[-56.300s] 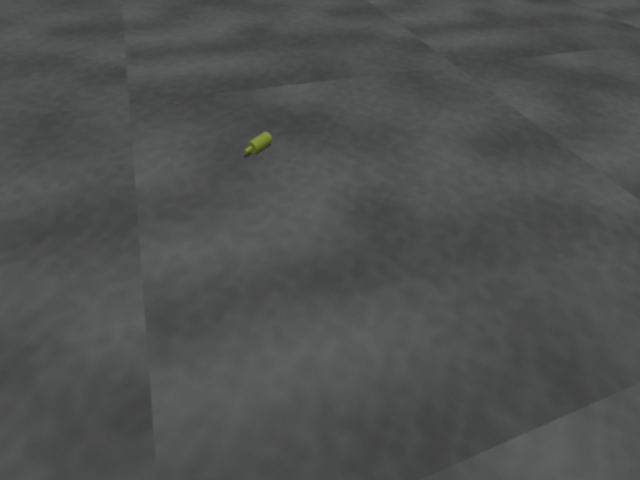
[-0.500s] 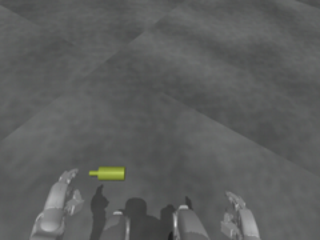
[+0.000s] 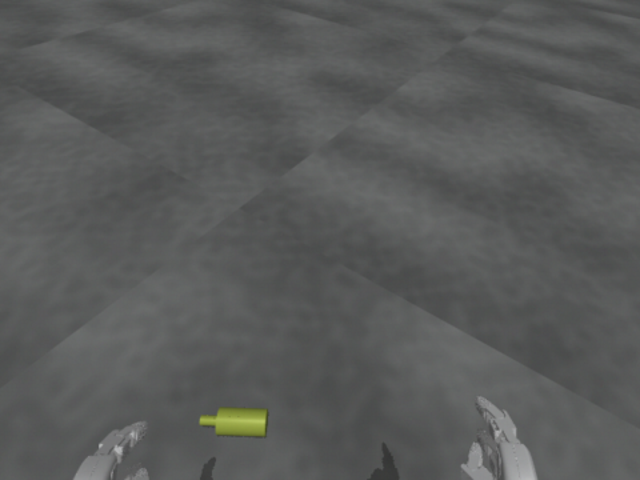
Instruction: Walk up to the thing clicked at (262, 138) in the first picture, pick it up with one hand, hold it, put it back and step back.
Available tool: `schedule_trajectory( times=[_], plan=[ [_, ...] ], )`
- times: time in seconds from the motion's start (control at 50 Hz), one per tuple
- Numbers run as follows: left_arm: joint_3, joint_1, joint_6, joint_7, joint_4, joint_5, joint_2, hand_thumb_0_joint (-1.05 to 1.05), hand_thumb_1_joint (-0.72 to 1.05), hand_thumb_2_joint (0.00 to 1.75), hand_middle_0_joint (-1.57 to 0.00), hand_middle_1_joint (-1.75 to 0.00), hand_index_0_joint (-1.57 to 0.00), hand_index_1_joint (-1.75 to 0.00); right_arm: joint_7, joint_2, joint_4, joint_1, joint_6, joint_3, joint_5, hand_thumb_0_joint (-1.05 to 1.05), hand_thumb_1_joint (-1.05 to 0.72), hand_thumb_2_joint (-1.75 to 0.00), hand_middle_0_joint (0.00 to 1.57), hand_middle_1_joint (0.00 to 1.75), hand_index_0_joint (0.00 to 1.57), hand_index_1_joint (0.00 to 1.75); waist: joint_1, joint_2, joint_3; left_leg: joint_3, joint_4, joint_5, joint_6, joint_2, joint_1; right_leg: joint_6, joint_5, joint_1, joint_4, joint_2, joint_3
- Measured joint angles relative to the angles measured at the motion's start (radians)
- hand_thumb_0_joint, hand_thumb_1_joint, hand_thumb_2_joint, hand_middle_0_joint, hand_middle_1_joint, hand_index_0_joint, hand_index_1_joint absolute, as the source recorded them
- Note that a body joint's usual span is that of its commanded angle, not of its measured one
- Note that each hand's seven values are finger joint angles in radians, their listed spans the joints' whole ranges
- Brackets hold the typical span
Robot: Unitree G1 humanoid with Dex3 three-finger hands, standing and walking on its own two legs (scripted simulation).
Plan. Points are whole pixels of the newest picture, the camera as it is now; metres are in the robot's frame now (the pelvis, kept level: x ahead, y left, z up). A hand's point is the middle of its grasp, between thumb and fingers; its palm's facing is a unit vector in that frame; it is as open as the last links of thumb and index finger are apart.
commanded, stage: home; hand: left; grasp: from above
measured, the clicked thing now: (233, 421) +0.46 +0.20 -0.68
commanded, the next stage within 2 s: stand in 1.86 s
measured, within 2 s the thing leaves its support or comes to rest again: neither
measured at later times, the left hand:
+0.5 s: hand out of the picture +0.17 +0.19 -0.05, palm faces +0.04 -0.98 -0.19, open 7.4 cm
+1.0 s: hand out of the picture +0.16 +0.18 -0.05, palm faces +0.04 -0.98 -0.19, open 7.4 cm
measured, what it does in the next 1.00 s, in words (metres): stands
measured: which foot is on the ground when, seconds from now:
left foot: down 0.00-1.00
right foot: down 0.00-1.00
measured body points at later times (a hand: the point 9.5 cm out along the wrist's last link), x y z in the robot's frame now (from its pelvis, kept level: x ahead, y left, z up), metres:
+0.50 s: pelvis +0.00 +0.01 +0.00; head +0.02 +0.02 +0.45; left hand +0.16 +0.24 -0.03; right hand +0.16 -0.23 -0.06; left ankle +0.00 +0.12 -0.68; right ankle +0.02 -0.14 -0.68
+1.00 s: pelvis +0.00 +0.00 +0.00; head +0.02 +0.02 +0.45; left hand +0.16 +0.24 -0.03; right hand +0.16 -0.24 -0.06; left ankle +0.00 +0.12 -0.68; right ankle +0.02 -0.14 -0.68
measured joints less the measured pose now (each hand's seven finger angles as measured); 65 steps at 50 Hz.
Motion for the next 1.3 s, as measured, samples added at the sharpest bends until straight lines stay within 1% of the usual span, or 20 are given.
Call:
schedule_trajectory(
  times=[0.14,0.26,0.56,0.98,1.3],
  plan=[
    [-0.004,-0.019,-0.005,-0.009,0.008,0.011,0.000,0.01,0.90,0.90,-0.20,-0.30,-0.20,-0.30,0.005,0.003,0.008,-0.023,-0.022,0.002,-0.008,0.01,-0.90,-0.90,0.20,0.30,0.20,0.30,0.009,-0.015,0.022,-0.003,0.005,-0.003,0.001,-0.002,0.000,0.001,-0.002,0.003,0.002,-0.002,-0.002],
    [-0.007,-0.016,-0.015,-0.005,0.000,0.015,0.005,0.01,0.90,0.90,-0.21,-0.30,-0.20,-0.30,0.008,0.007,0.027,-0.016,-0.021,0.003,-0.013,0.01,-0.90,-0.90,0.20,0.30,0.20,0.30,0.008,-0.015,0.023,0.000,0.006,-0.007,0.003,-0.001,0.003,0.004,-0.003,0.007,-0.002,-0.001,0.000],
    [-0.004,-0.024,-0.013,-0.005,0.015,0.010,0.005,0.01,0.90,0.90,-0.20,-0.30,-0.20,-0.30,0.010,0.007,0.049,0.014,-0.014,0.001,-0.015,0.01,-0.90,-0.90,0.20,0.30,0.20,0.30,0.000,-0.006,0.020,0.012,0.006,-0.009,0.010,0.000,0.012,0.011,0.001,0.013,-0.005,0.000,0.012],
    [-0.008,-0.020,-0.014,-0.006,0.010,0.014,0.006,0.01,0.90,0.90,-0.20,-0.30,-0.20,-0.30,0.006,0.005,0.037,0.002,-0.026,0.001,-0.012,0.01,-0.90,-0.90,0.20,0.30,0.20,0.30,0.006,-0.010,0.027,0.006,0.008,-0.002,0.005,0.002,0.004,0.006,0.006,0.006,-0.002,0.003,0.007],
    [-0.007,-0.020,-0.017,-0.006,0.012,0.013,0.005,0.01,0.90,0.90,-0.20,-0.30,-0.20,-0.30,0.005,0.005,0.046,0.007,-0.024,-0.004,-0.013,0.01,-0.90,-0.90,0.20,0.30,0.20,0.30,0.003,-0.007,0.018,0.008,0.012,-0.016,0.006,0.004,0.011,0.008,-0.007,0.011,0.002,0.005,0.009]
  ],
)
